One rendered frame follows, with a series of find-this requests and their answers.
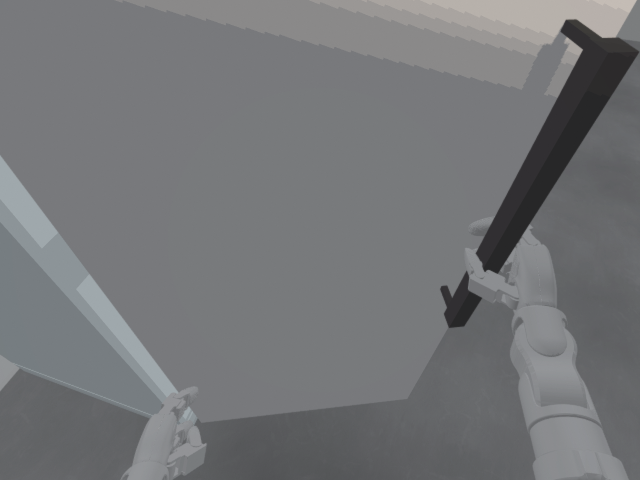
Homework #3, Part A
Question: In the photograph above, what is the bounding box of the handle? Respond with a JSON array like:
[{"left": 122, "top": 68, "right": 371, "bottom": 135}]
[{"left": 440, "top": 19, "right": 639, "bottom": 328}]

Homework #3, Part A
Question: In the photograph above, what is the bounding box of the right robot hand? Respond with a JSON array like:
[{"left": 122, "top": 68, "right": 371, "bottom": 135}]
[{"left": 464, "top": 216, "right": 557, "bottom": 314}]

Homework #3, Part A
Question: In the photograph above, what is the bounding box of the left robot hand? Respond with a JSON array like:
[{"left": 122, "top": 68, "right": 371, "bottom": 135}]
[{"left": 132, "top": 386, "right": 207, "bottom": 480}]

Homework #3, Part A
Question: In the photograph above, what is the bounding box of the fridge door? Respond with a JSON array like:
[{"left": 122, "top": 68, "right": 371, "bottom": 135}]
[{"left": 0, "top": 0, "right": 637, "bottom": 423}]

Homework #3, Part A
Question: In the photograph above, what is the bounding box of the robot right forearm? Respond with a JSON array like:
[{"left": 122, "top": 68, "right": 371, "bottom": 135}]
[{"left": 510, "top": 305, "right": 629, "bottom": 480}]

